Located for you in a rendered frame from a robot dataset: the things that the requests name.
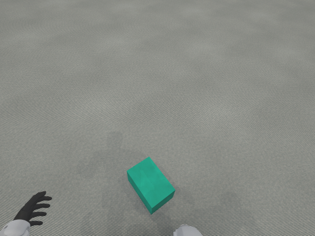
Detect robot left hand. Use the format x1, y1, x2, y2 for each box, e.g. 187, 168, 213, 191
13, 191, 52, 226

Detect carton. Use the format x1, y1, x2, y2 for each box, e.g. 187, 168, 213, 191
127, 157, 175, 214

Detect robot left forearm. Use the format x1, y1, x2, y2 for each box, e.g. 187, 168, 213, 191
0, 219, 31, 236

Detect right robot thigh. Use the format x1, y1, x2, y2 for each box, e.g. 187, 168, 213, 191
173, 226, 203, 236

